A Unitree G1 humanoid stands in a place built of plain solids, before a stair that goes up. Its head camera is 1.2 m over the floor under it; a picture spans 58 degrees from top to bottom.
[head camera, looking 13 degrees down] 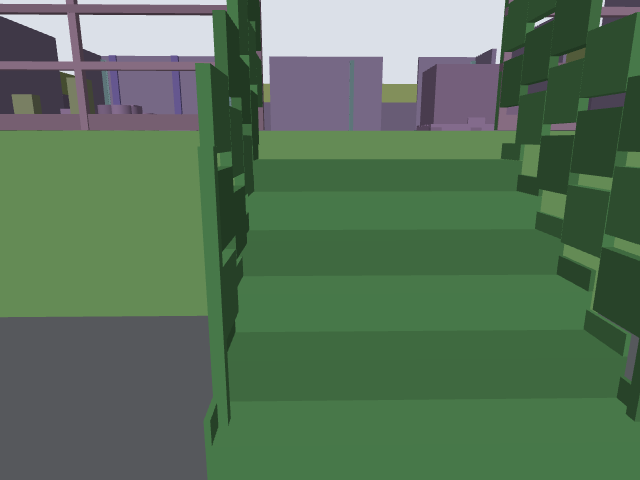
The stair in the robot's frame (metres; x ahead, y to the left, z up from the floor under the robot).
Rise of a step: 0.18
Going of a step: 0.26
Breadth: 1.62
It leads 1 degrees to the left of straight ahead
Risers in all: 7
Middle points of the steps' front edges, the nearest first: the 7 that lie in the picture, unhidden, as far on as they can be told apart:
1.29 -0.42 0.18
1.55 -0.41 0.36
1.81 -0.41 0.54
2.07 -0.40 0.72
2.33 -0.40 0.90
2.59 -0.40 1.08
2.85 -0.39 1.26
